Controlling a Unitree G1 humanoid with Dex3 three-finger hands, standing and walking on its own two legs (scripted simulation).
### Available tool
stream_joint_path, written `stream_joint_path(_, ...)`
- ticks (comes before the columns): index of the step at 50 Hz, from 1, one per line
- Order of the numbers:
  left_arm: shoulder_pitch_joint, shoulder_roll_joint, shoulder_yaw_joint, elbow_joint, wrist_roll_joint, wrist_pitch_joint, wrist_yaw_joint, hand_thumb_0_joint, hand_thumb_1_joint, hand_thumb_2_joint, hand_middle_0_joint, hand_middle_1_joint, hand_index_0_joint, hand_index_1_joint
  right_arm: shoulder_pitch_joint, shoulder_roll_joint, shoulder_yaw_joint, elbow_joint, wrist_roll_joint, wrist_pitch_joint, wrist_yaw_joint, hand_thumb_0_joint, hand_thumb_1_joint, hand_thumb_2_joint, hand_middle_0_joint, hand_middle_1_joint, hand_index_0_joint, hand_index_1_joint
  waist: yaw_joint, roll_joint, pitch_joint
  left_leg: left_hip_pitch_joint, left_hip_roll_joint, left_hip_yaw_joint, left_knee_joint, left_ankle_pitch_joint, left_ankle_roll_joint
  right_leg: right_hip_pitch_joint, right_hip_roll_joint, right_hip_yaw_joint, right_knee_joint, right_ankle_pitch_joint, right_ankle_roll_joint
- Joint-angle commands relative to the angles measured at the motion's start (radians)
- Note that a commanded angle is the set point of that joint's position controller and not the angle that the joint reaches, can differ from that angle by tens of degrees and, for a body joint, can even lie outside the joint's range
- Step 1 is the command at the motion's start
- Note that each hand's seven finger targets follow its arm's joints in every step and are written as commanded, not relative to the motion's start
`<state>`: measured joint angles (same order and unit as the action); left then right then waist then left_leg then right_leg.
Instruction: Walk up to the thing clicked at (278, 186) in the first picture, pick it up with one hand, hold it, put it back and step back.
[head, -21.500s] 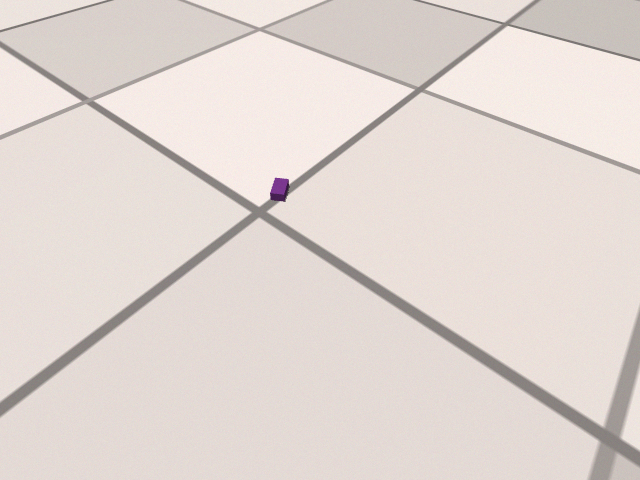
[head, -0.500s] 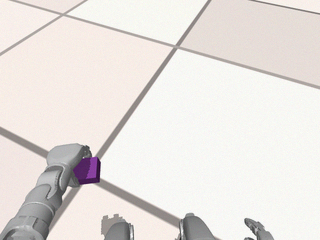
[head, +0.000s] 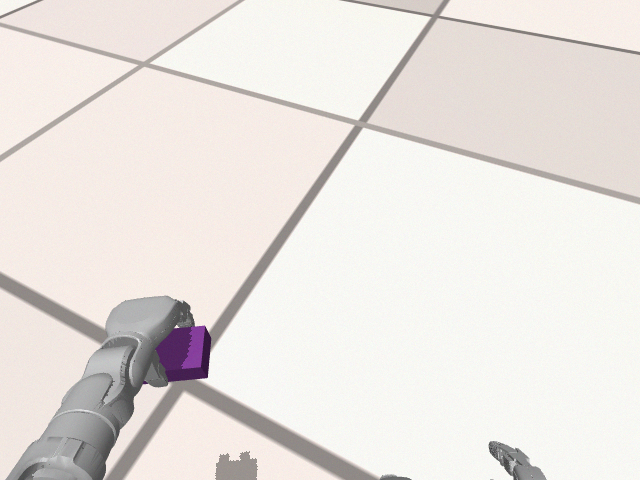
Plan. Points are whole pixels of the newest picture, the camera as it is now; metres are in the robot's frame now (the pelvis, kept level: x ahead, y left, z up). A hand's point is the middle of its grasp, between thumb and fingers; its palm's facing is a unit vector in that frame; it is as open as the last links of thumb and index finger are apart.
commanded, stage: hold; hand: left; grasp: from above
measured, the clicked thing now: (169, 355) +0.32 +0.22 -0.10
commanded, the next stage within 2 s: crouch in 1.72 s
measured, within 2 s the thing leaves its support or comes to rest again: neither
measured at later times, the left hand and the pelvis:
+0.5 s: hand (155, 346) +0.30 +0.21 -0.03, palm faces -0.45 -0.04 -0.89, open 9.2 cm; pelvis +0.00 -0.01 +0.01, yaw +0 degrees
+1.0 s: hand (148, 360) +0.28 +0.21 -0.01, palm faces -0.44 -0.04 -0.90, open 9.2 cm; pelvis -0.02 -0.01 +0.02, yaw -1 degrees
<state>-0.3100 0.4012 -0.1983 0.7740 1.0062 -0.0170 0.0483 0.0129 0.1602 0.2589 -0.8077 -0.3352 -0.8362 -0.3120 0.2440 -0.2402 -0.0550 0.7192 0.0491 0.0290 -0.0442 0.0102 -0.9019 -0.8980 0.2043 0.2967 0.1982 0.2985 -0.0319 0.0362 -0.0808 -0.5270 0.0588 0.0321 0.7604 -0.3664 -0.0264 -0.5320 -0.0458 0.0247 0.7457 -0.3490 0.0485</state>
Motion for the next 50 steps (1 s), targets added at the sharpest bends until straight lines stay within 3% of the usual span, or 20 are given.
stream_joint_path(1, -0.315, 0.209, 0.092, -0.212, -0.005, -0.007, 0.032, 0.0, 0.848, 0.541, -1.15, -0.451, -1.179, -0.423, -0.017, -0.143, -0.047, -0.119, -0.005, -0.027, -0.012, 0.0, -0.893, -0.894, 0.2, 0.3, 0.2, 0.3, 0.005, -0.006, -0.279, 0.19, -0.066, 0.004, -0.113, 0.324, 0.022, 0.14, 0.071, -0.026, -0.116, 0.291, -0.047)
stream_joint_path(5, -0.297, 0.199, 0.087, -0.217, -0.005, -0.005, 0.02, 0.0, 0.815, 0.555, -1.148, -0.42, -1.163, -0.406, -0.025, -0.146, -0.047, -0.129, -0.002, -0.016, -0.011, 0.0, -0.894, -0.895, 0.2, 0.3, 0.2, 0.3, 0.01, -0.026, -0.273, 0.215, -0.067, 0.005, -0.129, 0.362, 0.023, 0.174, 0.07, -0.029, -0.13, 0.324, -0.043)
stream_joint_path(6, -0.313, 0.234, 0.111, -0.249, -0.004, -0.008, 0.02, 0.0, 0.819, 0.55, -1.137, -0.43, -1.158, -0.411, -0.029, -0.146, -0.05, -0.13, -0.001, -0.012, -0.011, 0.0, -0.892, -0.894, 0.2, 0.3, 0.2, 0.3, 0.021, 0.0, -0.293, 0.236, -0.068, 0.011, -0.135, 0.37, 0.021, 0.19, 0.07, -0.028, -0.135, 0.33, -0.044)
stream_joint_path(7, -0.289, 0.216, 0.098, -0.203, -0.003, -0.005, 0.016, 0.0, 0.799, 0.573, -1.151, -0.407, -1.156, -0.404, -0.031, -0.146, -0.048, -0.13, -0.003, -0.01, -0.012, 0.0, -0.893, -0.895, 0.2, 0.3, 0.2, 0.3, 0.007, -0.011, -0.269, 0.227, -0.069, 0.013, -0.133, 0.372, 0.024, 0.184, 0.069, -0.029, -0.138, 0.337, -0.041)
stream_joint_path(8, -0.307, 0.21, 0.095, -0.254, -0.01, -0.008, 0.013, 0.0, 0.812, 0.546, -1.137, -0.422, -1.156, -0.405, -0.03, -0.143, -0.048, -0.132, -0.002, -0.008, -0.011, 0.0, -0.893, -0.895, 0.2, 0.3, 0.2, 0.3, 0.012, -0.008, -0.287, 0.247, -0.068, 0.013, -0.138, 0.388, 0.025, 0.193, 0.07, -0.028, -0.137, 0.357, -0.04)
stream_joint_path(14, -0.274, 0.204, 0.089, -0.233, -0.003, -0.004, -0.002, 0.0, 0.818, 0.525, -1.146, -0.408, -1.165, -0.391, -0.049, -0.147, -0.046, -0.15, 0.001, 0.006, -0.012, 0.0, -0.894, -0.896, 0.2, 0.3, 0.2, 0.3, 0.013, -0.025, -0.233, 0.246, -0.069, 0.015, -0.165, 0.368, 0.028, 0.197, 0.068, -0.03, -0.162, 0.332, -0.04)
stream_joint_path(15, -0.29, 0.21, 0.089, -0.261, -0.001, -0.005, -0.006, 0.0, 0.814, 0.545, -1.155, -0.4, -1.165, -0.392, -0.054, -0.142, -0.045, -0.155, 0.002, 0.009, -0.012, 0.0, -0.894, -0.896, 0.2, 0.3, 0.2, 0.3, 0.026, -0.017, -0.237, 0.251, -0.07, 0.019, -0.17, 0.365, 0.028, 0.202, 0.067, -0.028, -0.166, 0.332, -0.04)
stream_joint_path(16, -0.274, 0.224, 0.104, -0.238, -0.005, -0.003, -0.006, 0.0, 0.816, 0.55, -1.163, -0.397, -1.172, -0.391, -0.059, -0.146, -0.045, -0.156, 0.002, 0.012, -0.012, 0.0, -0.895, -0.897, 0.2, 0.3, 0.2, 0.3, 0.022, -0.018, -0.228, 0.251, -0.071, 0.02, -0.174, 0.354, 0.029, 0.21, 0.065, -0.029, -0.175, 0.322, -0.038)
stream_joint_path(20, -0.276, 0.206, 0.085, -0.267, -0.005, 0.001, -0.015, 0.0, 0.833, 0.544, -1.16, -0.411, -1.176, -0.397, -0.082, -0.144, -0.04, -0.168, 0.004, 0.017, -0.013, 0.0, -0.893, -0.896, 0.2, 0.3, 0.2, 0.3, 0.029, -0.034, -0.216, 0.27, -0.069, 0.018, -0.194, 0.341, 0.031, 0.211, 0.067, -0.031, -0.193, 0.303, -0.038)
stream_joint_path(23, -0.295, 0.217, 0.093, -0.29, -0.009, 0.003, -0.018, 0.0, 0.816, 0.539, -1.152, -0.406, -1.166, -0.395, -0.085, -0.144, -0.038, -0.172, 0.005, 0.021, -0.013, 0.0, -0.894, -0.897, 0.2, 0.3, 0.2, 0.3, 0.027, -0.02, -0.226, 0.282, -0.071, 0.022, -0.205, 0.335, 0.032, 0.224, 0.066, -0.027, -0.201, 0.301, -0.037)
stream_joint_path(29, -0.272, 0.203, 0.085, -0.284, -0.016, 0.002, -0.031, 0.0, 0.825, 0.546, -1.169, -0.402, -1.18, -0.393, -0.11, -0.142, -0.03, -0.182, 0.006, 0.025, -0.016, 0.0, -0.896, -0.897, 0.2, 0.3, 0.2, 0.3, 0.022, -0.036, -0.173, 0.281, -0.069, 0.022, -0.238, 0.262, 0.034, 0.215, 0.067, -0.028, -0.235, 0.22, -0.038)
stream_joint_path(39, -0.265, 0.229, 0.107, -0.325, -0.016, -0.006, -0.041, 0.0, 0.817, 0.526, -1.17, -0.387, -1.18, -0.38, -0.139, -0.138, -0.022, -0.189, 0.009, 0.021, -0.024, 0.0, -0.897, -0.899, 0.2, 0.3, 0.2, 0.3, 0.039, -0.016, -0.18, 0.314, -0.068, 0.025, -0.277, 0.229, 0.031, 0.235, 0.066, -0.027, -0.261, 0.176, -0.044)
stream_joint_path(40, -0.263, 0.214, 0.095, -0.331, -0.017, -0.006, -0.042, 0.0, 0.809, 0.541, -1.169, -0.397, -1.176, -0.393, -0.136, -0.136, -0.021, -0.188, 0.007, 0.021, -0.024, 0.0, -0.898, -0.899, 0.2, 0.3, 0.2, 0.3, 0.03, -0.025, -0.172, 0.311, -0.067, 0.022, -0.274, 0.23, 0.034, 0.232, 0.066, -0.027, -0.265, 0.179, -0.041)
stream_joint_path(50, -0.255, 0.211, 0.091, -0.346, -0.027, -0.001, -0.065, 0.0, 0.815, 0.555, -1.179, -0.408, -1.185, -0.405, -0.167, -0.129, -0.012, -0.193, 0.011, 0.012, -0.027, 0.0, -0.9, -0.901, 0.2, 0.3, 0.2, 0.3, 0.043, -0.028, -0.14, 0.323, -0.068, 0.027, -0.309, 0.189, 0.034, 0.246, 0.063, -0.026, -0.298, 0.135, -0.043)
